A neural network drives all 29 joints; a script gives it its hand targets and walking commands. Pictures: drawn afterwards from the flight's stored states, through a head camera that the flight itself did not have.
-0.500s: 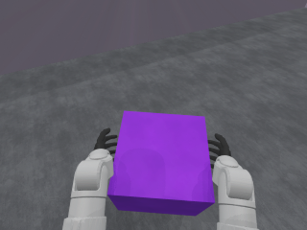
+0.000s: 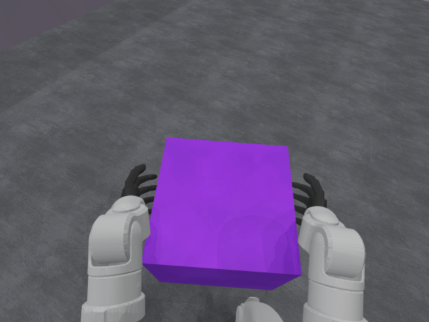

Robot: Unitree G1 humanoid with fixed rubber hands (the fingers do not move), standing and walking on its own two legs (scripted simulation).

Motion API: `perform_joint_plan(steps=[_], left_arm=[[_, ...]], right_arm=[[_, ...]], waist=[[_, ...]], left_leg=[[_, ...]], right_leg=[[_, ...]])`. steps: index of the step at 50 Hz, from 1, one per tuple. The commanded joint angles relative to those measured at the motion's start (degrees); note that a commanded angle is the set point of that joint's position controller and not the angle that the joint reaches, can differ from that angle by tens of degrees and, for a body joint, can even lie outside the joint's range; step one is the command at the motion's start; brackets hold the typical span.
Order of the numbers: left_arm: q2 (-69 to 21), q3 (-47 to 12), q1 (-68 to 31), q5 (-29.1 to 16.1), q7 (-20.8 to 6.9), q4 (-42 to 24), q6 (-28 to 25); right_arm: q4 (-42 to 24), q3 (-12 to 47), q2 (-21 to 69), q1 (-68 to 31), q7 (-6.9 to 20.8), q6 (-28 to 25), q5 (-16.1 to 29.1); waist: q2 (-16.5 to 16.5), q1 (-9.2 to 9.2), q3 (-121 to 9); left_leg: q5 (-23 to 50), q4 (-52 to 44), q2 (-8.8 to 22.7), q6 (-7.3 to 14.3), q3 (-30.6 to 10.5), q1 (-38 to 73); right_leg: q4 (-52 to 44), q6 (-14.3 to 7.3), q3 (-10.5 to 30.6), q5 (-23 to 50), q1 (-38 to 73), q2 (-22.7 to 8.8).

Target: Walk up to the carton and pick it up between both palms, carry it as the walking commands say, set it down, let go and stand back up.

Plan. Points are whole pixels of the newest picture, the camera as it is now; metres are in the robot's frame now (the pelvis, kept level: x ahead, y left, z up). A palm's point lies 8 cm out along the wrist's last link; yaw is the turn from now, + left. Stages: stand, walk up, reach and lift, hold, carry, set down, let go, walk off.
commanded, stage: carry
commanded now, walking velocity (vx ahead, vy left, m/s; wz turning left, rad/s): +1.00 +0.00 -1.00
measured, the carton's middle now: (221, 216) +0.31 -0.01 +0.00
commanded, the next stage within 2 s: none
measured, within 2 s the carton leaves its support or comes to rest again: neither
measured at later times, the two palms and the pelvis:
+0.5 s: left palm (222, 54) +0.81 -0.02 +0.06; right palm (323, 87) +0.68 -0.30 +0.06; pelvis +0.49 -0.04 -0.02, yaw -28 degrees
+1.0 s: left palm (304, 11) +1.19 -0.36 +0.05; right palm (378, 40) +0.98 -0.57 +0.06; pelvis +0.89 -0.27 -0.03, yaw -49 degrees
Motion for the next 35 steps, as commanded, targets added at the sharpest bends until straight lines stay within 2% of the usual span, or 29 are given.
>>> perform_joint_plan(steps=[1, 2, 3, 4, 5, 6, 7, 8, 9, 10, 11, 12, 13, 14, 16, 18, 20, 21, 22, 23, 24, 25, 26, 27, 28, 29, 30, 32, 35], left_arm=[[-53.6, -40.9, -26.2, -23.8, -19.6, -3.2, -0.4], [-53.6, -41.4, -26.3, -23.5, -19.4, -3.9, -0.5], [-53.6, -42.0, -26.7, -23.4, -19.3, -4.7, -0.5], [-53.3, -42.5, -26.8, -23.6, -19.3, -5.4, -0.5], [-53.1, -43.1, -27.6, -23.9, -19.5, -6.6, -0.5], [-53.4, -43.6, -28.3, -24.3, -19.9, -7.3, -0.4], [-53.3, -41.5, -26.2, -22.8, -20.5, -2.3, 0.5], [-52.3, -41.3, -26.1, -22.8, -21.6, 1.8, 0.4], [-54.6, -42.3, -25.7, -24.2, -22.1, 1.3, 0.7], [-57.4, -42.4, -25.4, -24.6, -22.7, 2.4, 0.5], [-59.7, -43.2, -27.3, -26.6, -23.2, 1.1, -0.1], [-60.9, -44.0, -30.5, -28.1, -23.5, -0.1, -0.7], [-61.2, -44.4, -32.3, -29.1, -23.7, -1.2, -1.4], [-60.5, -44.2, -32.1, -29.3, -23.8, -1.7, -1.7], [-58.7, -43.2, -29.2, -28.7, -24.0, -1.8, -2.2], [-56.7, -41.8, -26.7, -27.9, -24.1, -2.1, -2.4], [-54.6, -40.6, -24.6, -26.7, -23.9, -2.4, -2.2], [-53.9, -40.2, -23.6, -26.2, -23.7, -2.6, -2.0], [-53.1, -39.8, -22.9, -25.8, -23.4, -3.3, -1.8], [-52.3, -39.6, -22.9, -25.5, -23.3, -4.1, -1.5], [-51.4, -39.5, -24.0, -25.3, -23.3, -4.9, -1.1], [-51.7, -39.7, -23.4, -25.1, -23.6, -4.8, -0.2], [-51.5, -39.8, -25.4, -26.0, -23.9, -3.8, 0.7], [-51.2, -39.1, -24.4, -25.0, -24.0, -1.2, 0.6], [-53.0, -39.3, -24.8, -25.1, -24.2, -0.1, 0.3], [-54.0, -39.4, -25.6, -24.9, -23.9, 0.4, -0.2], [-55.0, -39.4, -26.7, -24.7, -23.5, 0.0, -0.5], [-55.8, -39.7, -26.0, -24.3, -22.5, -0.8, -0.7], [-55.7, -40.6, -25.1, -23.2, -20.6, -3.0, -1.2]], right_arm=[[-2.9, 39.8, 54.1, -28.0, 25.4, 0.9, 25.9], [-3.2, 39.7, 53.4, -27.7, 25.7, 1.1, 25.9], [-3.4, 39.4, 52.8, -27.3, 25.8, 1.3, 25.8], [-3.4, 39.0, 52.2, -26.7, 25.9, 1.3, 25.3], [-3.6, 38.8, 51.9, -25.6, 25.9, 1.4, 24.7], [-3.8, 38.5, 51.5, -27.3, 25.9, 1.4, 24.4], [0.0, 38.0, 52.4, -26.4, 25.9, 2.2, 22.8], [2.5, 36.3, 52.7, -24.0, 25.9, 2.5, 21.0], [2.0, 35.6, 53.2, -23.6, 25.3, 1.9, 21.3], [0.3, 36.9, 54.8, -26.7, 25.1, 1.3, 21.8], [-1.4, 37.4, 56.7, -28.2, 24.9, 0.4, 22.2], [-1.0, 37.0, 58.1, -28.7, 24.7, -0.5, 21.9], [0.3, 36.7, 59.1, -27.3, 24.5, -1.4, 21.7], [1.0, 36.5, 59.5, -25.8, 24.0, -2.1, 21.5], [-0.2, 37.8, 60.0, -24.7, 23.0, -3.4, 21.5], [-2.0, 39.5, 59.3, -25.0, 22.2, -3.9, 21.6], [-2.6, 40.6, 57.9, -23.7, 22.0, -3.7, 21.6], [-2.7, 41.1, 57.3, -23.0, 22.1, -3.5, 21.7], [-2.6, 41.3, 56.7, -22.6, 22.2, -3.4, 21.7], [-2.4, 41.1, 56.4, -21.9, 22.3, -3.2, 21.6], [-1.9, 40.4, 56.2, -21.0, 22.4, -2.9, 21.1], [-0.2, 38.7, 55.3, -19.2, 22.5, -2.4, 19.6], [2.2, 37.5, 54.8, -18.6, 22.7, -2.3, 19.0], [-0.9, 38.7, 54.7, -23.3, 22.6, -2.3, 21.1], [-0.9, 38.9, 56.1, -23.4, 22.7, -2.1, 20.6], [-1.6, 39.7, 56.5, -25.9, 23.1, -2.1, 21.7], [-2.4, 40.6, 57.1, -28.1, 23.7, -1.8, 23.1], [-2.3, 40.7, 57.3, -29.1, 24.6, -1.1, 25.2], [-2.8, 39.7, 55.6, -27.8, 25.9, -0.3, 26.4]], waist=[[11.9, 2.1, -10.4], [14.6, 2.62, -11.6], [17.3, 3.13, -13.2], [19.2, 4.04, -16.1], [18.8, 5.16, -19.8], [11.6, 7.29, -19.2], [-0.6, 5.28, -12.6], [-13.2, 4.2, -22.5], [-2.7, 4.87, -23.8], [-0.1, 4.86, -22.2], [3.8, 4.28, -21.0], [4.5, 3.82, -20.3], [4.2, 3.31, -20.0], [2.8, 3.15, -19.1], [-1.6, 3.35, -16.2], [-6.1, 3.38, -15.4], [-8.4, 3.15, -14.9], [-8.9, 2.92, -15.6], [-9.5, 2.69, -17.7], [-8.7, 1.71, -20.9], [-3.3, -0.5, -24.6], [6.4, -0.68, -26.2], [21.6, 1.32, -25.2], [15.1, 1.91, -25.3], [4.8, 0.9, -21.0], [2.9, 0.72, -18.9], [2.0, 0.81, -16.9], [6.6, 0.85, -14.0], [9.1, 0.47, -11.6]], left_leg=[[60.9, -0.8, 7.1, 2.3, 0.2, 8.2], [71.7, 3.3, 7.1, 1.6, 1.8, 8.6], [77.9, 8.5, 7.4, 1.1, 2.7, 8.9], [80.0, 17.5, 7.6, 0.7, 2.6, 8.5], [76.4, 30.4, 7.8, 0.7, 1.7, 4.5], [55.0, 46.1, 5.1, 0.7, -1.3, -9.0], [6.5, 57.1, -0.9, 0.4, -6.5, -26.8], [-7.2, 70.5, -8.7, -2.1, -17.9, -43.5], [-5.0, 73.3, -4.1, -1.2, -25.8, -47.7], [-4.4, 69.1, -1.9, -0.1, -27.5, -48.5], [-3.4, 63.1, 0.0, 0.4, -27.4, -47.4], [-2.7, 57.8, 0.8, 0.3, -27.0, -45.3], [-1.4, 52.9, 1.1, 0.1, -25.7, -41.7], [-1.8, 47.4, 0.1, 0.0, -23.5, -39.6], [-2.3, 35.6, -2.2, -0.1, -20.2, -39.1], [7.7, 25.0, -4.8, 0.3, -16.6, -34.4], [13.6, 16.6, -8.1, 0.4, -12.1, -25.4], [14.5, 14.3, -9.6, 0.6, -10.3, -18.9], [14.6, 12.2, -10.6, 0.6, -8.9, -11.9], [15.7, 9.5, -10.9, 0.1, -6.3, -2.7], [16.0, 7.7, -7.5, -0.7, -6.3, 10.8], [-0.8, 4.7, 5.7, 1.5, -24.9, 20.5], [5.1, -4.6, 20.1, 8.2, -54.3, 19.2], [7.9, -2.4, 23.8, 11.4, -53.8, 20.1], [17.9, -1.3, 22.0, 10.7, -46.9, 16.0], [18.3, -1.9, 21.4, 9.9, -41.6, 14.0], [17.2, -3.0, 19.4, 7.8, -35.8, 11.8], [29.3, -2.7, 15.9, 4.7, -24.5, 13.6], [44.9, -2.5, 13.5, 2.7, -13.1, 17.3]], right_leg=[[-9.3, -1.7, -9.3, 6.2, 9.3, 6.7], [-9.6, -2.6, -11.4, 6.4, 14.0, 9.0], [-10.3, -3.3, -12.7, 5.5, 18.7, 10.7], [-11.9, -4.1, -12.6, 4.1, 25.7, 12.2], [-15.1, -5.0, -10.5, 2.7, 36.1, 13.2], [-18.4, -6.4, -5.1, 1.1, 47.9, 11.6], [-21.0, -8.9, 13.6, -1.2, 51.3, 2.6], [-29.6, -21.5, 49.4, 3.5, 63.3, -10.9], [-30.0, -22.0, 50.0, 8.5, 65.3, -12.9], [-28.0, -20.0, 46.7, 14.4, 61.3, -12.0], [-27.0, -17.0, 42.2, 19.2, 57.3, -11.0], [-26.7, -14.7, 38.2, 20.1, 53.1, -9.8], [-27.6, -13.0, 34.2, 17.7, 48.7, -8.0], [-27.8, -12.3, 30.9, 17.9, 45.3, -6.8], [-28.7, -12.4, 27.6, 21.1, 42.1, -5.1], [-28.9, -10.4, 23.2, 26.4, 39.6, -2.2], [-28.5, -8.4, 18.6, 31.8, 35.7, 0.2], [-26.3, -7.6, 17.2, 38.1, 33.3, 0.5], [-22.1, -6.6, 15.8, 41.4, 31.8, 0.6], [-14.4, -4.9, 13.4, 40.3, 29.9, 1.7], [0.7, -3.2, 10.1, 31.9, 22.7, 3.2], [16.3, -0.9, 7.3, 10.3, 9.6, 5.6], [28.6, 0.3, 8.1, -15.0, -0.8, 9.0], [33.5, -1.4, 12.2, -14.0, -3.8, 1.5], [33.6, -0.9, 12.2, -12.4, -4.8, -0.5], [31.7, -0.4, 12.0, -10.3, -6.4, -2.4], [27.6, -0.1, 11.9, -8.3, -6.2, -3.4], [22.1, -0.1, 7.6, -3.8, -7.3, -2.0], [15.7, -0.5, 2.8, 1.6, -9.4, 0.6]])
